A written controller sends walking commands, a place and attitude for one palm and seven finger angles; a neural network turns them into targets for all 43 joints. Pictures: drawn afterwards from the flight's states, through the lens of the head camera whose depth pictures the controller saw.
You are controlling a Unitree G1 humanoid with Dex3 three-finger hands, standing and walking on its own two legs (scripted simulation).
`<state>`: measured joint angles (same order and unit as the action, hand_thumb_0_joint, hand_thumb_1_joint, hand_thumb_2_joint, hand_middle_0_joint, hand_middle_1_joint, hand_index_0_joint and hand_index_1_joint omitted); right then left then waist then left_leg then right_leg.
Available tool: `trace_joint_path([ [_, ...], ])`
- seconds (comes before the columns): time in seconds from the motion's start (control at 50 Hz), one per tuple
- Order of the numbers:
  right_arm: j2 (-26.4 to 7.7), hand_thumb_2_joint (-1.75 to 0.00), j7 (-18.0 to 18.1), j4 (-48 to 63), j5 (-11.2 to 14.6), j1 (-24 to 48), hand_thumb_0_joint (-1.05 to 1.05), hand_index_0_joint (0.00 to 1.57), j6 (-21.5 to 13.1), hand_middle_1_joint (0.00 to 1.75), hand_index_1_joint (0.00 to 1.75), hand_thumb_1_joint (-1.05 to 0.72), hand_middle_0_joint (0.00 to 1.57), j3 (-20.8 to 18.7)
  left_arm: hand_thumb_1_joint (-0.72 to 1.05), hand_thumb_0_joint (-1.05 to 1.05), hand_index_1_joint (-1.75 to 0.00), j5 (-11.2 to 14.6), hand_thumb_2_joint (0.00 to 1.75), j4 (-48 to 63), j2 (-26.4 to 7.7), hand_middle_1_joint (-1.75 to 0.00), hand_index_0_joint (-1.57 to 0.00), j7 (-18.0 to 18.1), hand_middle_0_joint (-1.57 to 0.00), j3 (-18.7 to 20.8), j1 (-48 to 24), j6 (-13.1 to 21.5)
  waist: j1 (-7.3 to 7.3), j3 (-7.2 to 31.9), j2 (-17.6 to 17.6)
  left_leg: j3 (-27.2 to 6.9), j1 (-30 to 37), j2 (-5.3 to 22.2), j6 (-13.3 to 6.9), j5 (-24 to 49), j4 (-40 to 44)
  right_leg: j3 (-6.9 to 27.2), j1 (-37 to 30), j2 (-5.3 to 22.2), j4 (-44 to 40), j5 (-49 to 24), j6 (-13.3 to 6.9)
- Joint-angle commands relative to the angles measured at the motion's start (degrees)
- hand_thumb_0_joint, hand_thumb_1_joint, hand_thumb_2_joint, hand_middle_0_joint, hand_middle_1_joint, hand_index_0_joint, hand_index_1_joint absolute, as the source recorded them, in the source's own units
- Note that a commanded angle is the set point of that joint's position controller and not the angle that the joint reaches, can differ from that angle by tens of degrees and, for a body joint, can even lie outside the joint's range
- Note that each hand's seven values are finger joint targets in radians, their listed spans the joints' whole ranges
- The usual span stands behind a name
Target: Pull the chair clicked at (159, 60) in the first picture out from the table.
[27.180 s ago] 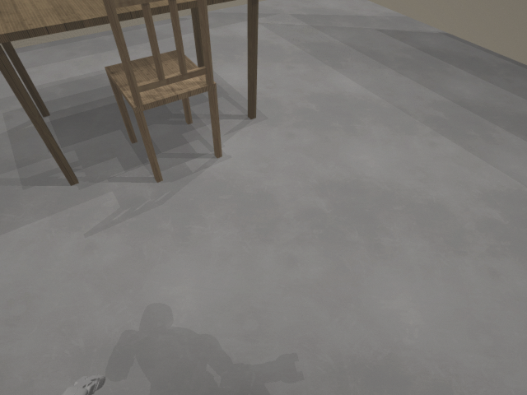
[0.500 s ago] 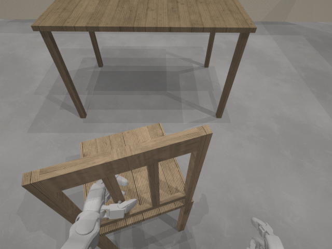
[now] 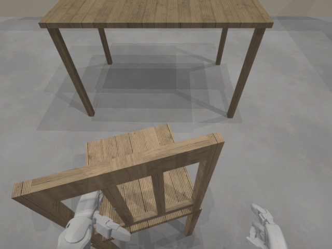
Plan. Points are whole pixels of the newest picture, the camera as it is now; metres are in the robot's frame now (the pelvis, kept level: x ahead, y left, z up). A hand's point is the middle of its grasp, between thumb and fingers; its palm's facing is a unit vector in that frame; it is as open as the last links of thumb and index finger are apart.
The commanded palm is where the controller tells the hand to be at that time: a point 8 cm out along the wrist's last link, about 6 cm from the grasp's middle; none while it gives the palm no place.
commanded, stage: draw the fingers out of the gap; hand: left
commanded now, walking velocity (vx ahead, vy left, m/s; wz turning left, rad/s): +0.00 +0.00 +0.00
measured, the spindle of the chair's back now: (120, 205) +0.24 +0.13 -0.05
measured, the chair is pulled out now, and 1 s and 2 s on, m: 0.69 0.69 0.69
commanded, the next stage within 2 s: draw the hand back to the body in 0.86 s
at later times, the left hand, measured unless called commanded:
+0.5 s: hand (111, 243) +0.16 +0.13 -0.03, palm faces -0.03 -0.99 -0.16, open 17.5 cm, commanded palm +0.14 +0.18 -0.01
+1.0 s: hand out of the picture +0.10 +0.13 -0.03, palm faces +0.00 -0.99 -0.15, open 17.5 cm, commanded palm +0.07 +0.19 +0.00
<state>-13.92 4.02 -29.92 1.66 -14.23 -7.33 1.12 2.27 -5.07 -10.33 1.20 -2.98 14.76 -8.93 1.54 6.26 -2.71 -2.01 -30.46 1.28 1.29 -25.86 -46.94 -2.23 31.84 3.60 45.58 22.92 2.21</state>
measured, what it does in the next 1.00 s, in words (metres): stands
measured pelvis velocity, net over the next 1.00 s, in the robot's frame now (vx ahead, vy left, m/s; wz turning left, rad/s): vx -0.02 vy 0.00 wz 0.02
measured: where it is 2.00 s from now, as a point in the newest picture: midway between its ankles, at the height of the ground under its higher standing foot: outside the picture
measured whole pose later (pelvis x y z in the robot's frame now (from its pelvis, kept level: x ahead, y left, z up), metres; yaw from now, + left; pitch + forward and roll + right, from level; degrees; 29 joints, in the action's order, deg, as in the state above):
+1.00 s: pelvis -0.02 +0.00 -0.02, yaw +1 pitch +10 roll -1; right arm -11.7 7.1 -26.4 2.4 -15.0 -8.2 -0.7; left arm 0.8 17.7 -10.9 -0.1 -6.2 45.5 -8.3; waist 0.5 9.7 -2.7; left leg -3.9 -37.6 1.2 1.7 -28.9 -56.5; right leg -3.6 37.9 3.7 54.3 26.1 1.7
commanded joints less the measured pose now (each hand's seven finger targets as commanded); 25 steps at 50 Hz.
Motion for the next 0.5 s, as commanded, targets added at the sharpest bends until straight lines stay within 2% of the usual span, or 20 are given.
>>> trace_joint_path([
  [0.0, -7.6, -0.90, 0.6, 8.9, -0.1, 1.9, 0.00, 0.20, -2.9, 0.30, 0.30, -0.90, 0.20, -2.9, -0.55, 0.00, 0.00, -0.3, 0.20, 12.8, -3.0, 0.00, 0.00, -0.4, 0.00, -0.1, -3.9, 1.3, 1.82, 10.1, 3.0, 1.1, 4.7, -0.4, -1.8, 24.8, 4.2, -3.3, -7.1, -1.4, -3.4, -22.7, -2.5],
  [0.06, -7.5, -0.90, 0.9, 9.5, -0.2, 1.7, 0.00, 0.20, -2.7, 0.30, 0.30, -0.90, 0.20, -2.8, -0.55, 0.00, 0.00, -0.8, 0.20, 13.8, -3.7, 0.00, 0.00, 0.2, 0.00, 0.7, -3.2, 1.0, 1.49, 10.0, 4.6, 1.1, 3.6, -0.7, -1.9, 22.3, 4.1, -3.3, -6.4, -1.5, -3.0, -20.6, -2.3],
  [0.08, -7.5, -0.90, 1.1, 9.5, -0.2, 1.5, 0.00, 0.20, -2.4, 0.30, 0.30, -0.90, 0.20, -3.1, -0.55, 0.00, 0.00, -0.7, 0.20, 14.8, -8.8, 0.00, 0.00, 0.8, 0.00, 6.2, -2.9, 1.3, 0.48, 11.0, 3.7, 1.2, 3.2, -0.8, -1.9, 21.6, 4.2, -3.0, -7.5, -1.4, -3.0, -20.4, -2.4],
  [0.1, -7.4, -0.90, 1.2, 9.5, -0.4, 2.0, 0.00, 0.20, -2.1, 0.30, 0.30, -0.90, 0.20, -3.1, -0.55, 0.00, 0.00, -0.9, 0.20, 14.7, -9.0, 0.00, 0.00, 1.0, 0.00, 6.5, 0.2, 1.1, -0.49, 10.8, 3.3, 1.3, 2.9, -0.9, -1.9, 22.0, 4.5, -3.0, -8.3, -1.4, -2.8, -20.7, -2.7],
  [0.12, -6.7, -0.90, 1.2, 10.2, -0.2, 2.0, 0.00, 0.20, -2.1, 0.30, 0.30, -0.90, 0.20, -2.9, -0.55, 0.00, 0.00, -0.8, 0.20, 17.0, -7.6, 0.00, 0.00, 1.2, 0.00, 5.5, 1.3, 1.4, -0.42, 12.3, 2.6, 1.6, 3.6, -1.1, -1.9, 22.2, 4.4, -2.9, -8.9, -1.2, -2.7, -21.2, -2.7],
  [0.16, -6.1, -0.90, 1.2, 10.7, -0.1, 2.5, 0.00, 0.20, -2.1, 0.30, 0.30, -0.90, 0.20, -2.8, -0.55, 0.00, 0.00, -0.7, 0.20, 18.4, -6.3, 0.00, 0.00, 1.4, 0.00, 4.6, 4.9, 1.4, -0.55, 11.6, 1.6, 1.8, 2.9, -1.1, -1.8, 22.5, 4.3, -2.8, -8.9, -1.3, -2.4, -21.3, -2.8],
  [0.18, -5.9, -0.90, 1.1, 10.9, 0.1, 2.7, 0.00, 0.20, -2.1, 0.30, 0.30, -0.90, 0.20, -3.0, -0.55, 0.00, 0.00, -0.7, 0.20, 18.6, -5.7, 0.00, 0.00, 1.3, 0.00, 4.1, 7.0, 1.3, -0.41, 11.0, 2.4, 1.9, 2.7, -0.9, -1.8, 22.4, 4.1, -2.8, -8.5, -1.3, -2.5, -21.0, -2.7],
  [0.2, -6.0, -0.90, 1.2, 11.0, 0.1, 3.0, 0.00, 0.20, -2.1, 0.30, 0.30, -0.90, 0.20, -3.1, -0.55, 0.00, 0.00, -0.7, 0.20, 19.7, -5.3, 0.00, 0.00, 1.0, 0.00, 3.3, 8.1, 1.1, -0.45, 11.2, 0.8, 1.8, 2.6, -1.0, -1.9, 22.6, 3.9, -2.7, -8.7, -1.3, -2.6, -21.1, -2.9],
  [0.22, -5.9, -0.90, 1.2, 11.0, 0.2, 3.0, 0.00, 0.20, -2.1, 0.30, 0.30, -0.90, 0.20, -3.0, -0.55, 0.00, 0.00, -0.5, 0.20, 19.7, -5.0, 0.00, 0.00, 0.9, 0.00, 2.8, 9.1, 0.9, 0.15, 10.1, 1.9, 1.7, 2.3, -0.9, -1.9, 21.8, 3.8, -2.9, -7.9, -1.3, -2.7, -20.6, -2.6],
  [0.24, -6.0, -0.90, 1.2, 11.0, 0.2, 3.1, 0.00, 0.20, -2.2, 0.30, 0.30, -0.90, 0.20, -2.9, -0.55, 0.00, 0.00, -0.4, 0.20, 20.0, -4.0, 0.00, 0.00, 0.4, 0.00, 1.5, 9.7, 0.8, 0.47, 8.9, 1.6, 1.7, 1.8, -1.0, -1.9, 20.4, 3.7, -2.9, -7.2, -1.3, -2.9, -19.4, -2.5],
  [0.28, -6.2, -0.90, 1.5, 11.3, 0.2, 3.3, 0.00, 0.20, -2.7, 0.30, 0.30, -0.90, 0.20, -3.0, -0.55, 0.00, 0.00, 0.0, 0.20, 21.0, -4.0, 0.00, 0.00, -0.4, 0.00, 0.8, 10.1, 0.7, 1.07, 7.6, 2.5, 1.4, 0.9, -1.1, -2.1, 17.5, 3.5, -3.0, -5.6, -1.4, -3.4, -16.3, -2.2],
  [0.3, -6.5, -0.90, 1.8, 10.8, 0.1, 3.1, 0.00, 0.20, -2.8, 0.30, 0.30, -0.90, 0.20, -3.1, -0.55, 0.00, 0.00, 0.1, 0.20, 20.6, -4.9, 0.00, 0.00, -0.5, 0.00, 1.4, 9.9, 0.7, 1.44, 6.6, 4.6, 1.0, 0.2, -1.0, -2.3, 16.7, 3.4, -3.1, -5.1, -1.5, -3.7, -15.5, -2.3],
  [0.36, -6.4, -0.90, 2.2, 11.6, 0.1, 3.0, 0.00, 0.20, -3.9, 0.30, 0.30, -0.90, 0.20, -2.9, -0.55, 0.00, 0.00, 0.0, 0.20, 24.3, -4.2, 0.00, 0.00, -0.8, 0.00, 0.0, 10.5, 1.9, 1.44, 7.1, 2.8, 0.6, 0.4, -1.4, -2.4, 14.6, 3.2, -3.2, -3.6, -1.5, -3.2, -11.9, -2.2],
  [0.4, -6.4, -0.90, 2.5, 11.3, -0.1, 2.8, 0.00, 0.20, -4.3, 0.30, 0.30, -0.90, 0.20, -2.9, -0.55, 0.00, 0.00, -0.5, 0.20, 25.8, -5.9, 0.00, 0.00, -0.1, 0.00, 1.1, 10.6, 2.6, 1.10, 7.1, 2.3, 0.2, 0.1, -1.4, -2.3, 13.9, 3.1, -3.4, -2.8, -1.6, -2.8, -10.2, -2.4],
  [0.48, -5.7, -0.90, 2.7, 11.8, 0.0, 2.9, 0.00, 0.20, -4.6, 0.30, 0.30, -0.90, 0.20, -2.7, -0.55, 0.00, 0.00, -1.4, 0.20, 27.4, -5.3, 0.00, 0.00, 1.0, 0.00, 0.6, 12.7, 3.2, 0.90, 7.2, 1.3, 0.2, -0.6, -1.7, -2.3, 11.8, 2.7, -3.3, -1.6, -1.7, -2.3, -7.2, -2.5],
])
